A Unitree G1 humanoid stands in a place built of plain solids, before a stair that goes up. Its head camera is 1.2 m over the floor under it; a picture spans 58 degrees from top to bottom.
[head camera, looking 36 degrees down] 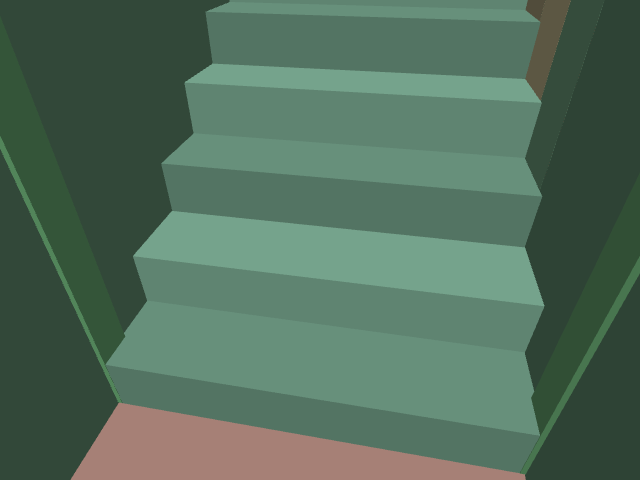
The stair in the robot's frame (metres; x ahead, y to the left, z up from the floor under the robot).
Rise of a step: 0.19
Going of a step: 0.26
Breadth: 1.20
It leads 10 degrees to the right of straight ahead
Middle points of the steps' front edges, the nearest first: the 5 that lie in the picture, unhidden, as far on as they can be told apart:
0.68 0.04 0.19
0.94 -0.01 0.38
1.20 -0.06 0.56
1.46 -0.11 0.75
1.72 -0.16 0.94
